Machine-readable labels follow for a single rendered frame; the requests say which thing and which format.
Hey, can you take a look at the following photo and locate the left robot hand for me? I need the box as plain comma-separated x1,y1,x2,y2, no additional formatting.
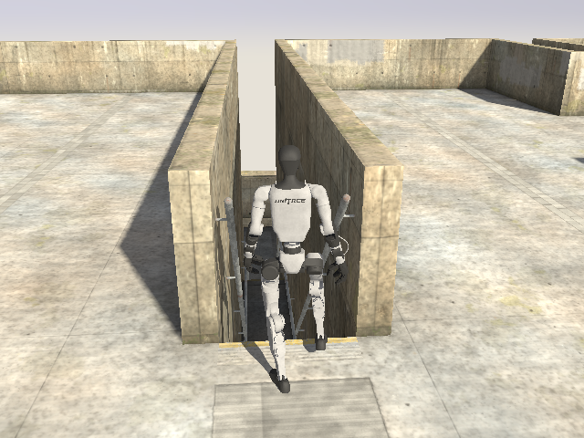
244,255,265,274

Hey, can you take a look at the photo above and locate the right robot upper arm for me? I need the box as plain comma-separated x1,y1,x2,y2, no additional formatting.
309,183,335,235

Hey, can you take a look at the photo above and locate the left robot upper arm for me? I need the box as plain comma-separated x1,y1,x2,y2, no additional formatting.
249,184,271,235

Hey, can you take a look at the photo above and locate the left robot forearm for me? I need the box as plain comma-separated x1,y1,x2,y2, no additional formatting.
244,222,259,258

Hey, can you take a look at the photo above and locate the right robot hand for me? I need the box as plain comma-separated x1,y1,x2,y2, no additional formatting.
327,261,349,285

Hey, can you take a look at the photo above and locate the left robot foot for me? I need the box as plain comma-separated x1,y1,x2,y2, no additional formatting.
269,369,290,393

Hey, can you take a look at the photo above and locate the right robot shin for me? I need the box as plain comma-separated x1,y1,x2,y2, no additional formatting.
312,281,325,339

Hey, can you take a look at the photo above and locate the right robot forearm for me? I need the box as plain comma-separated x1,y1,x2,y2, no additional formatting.
326,221,345,265

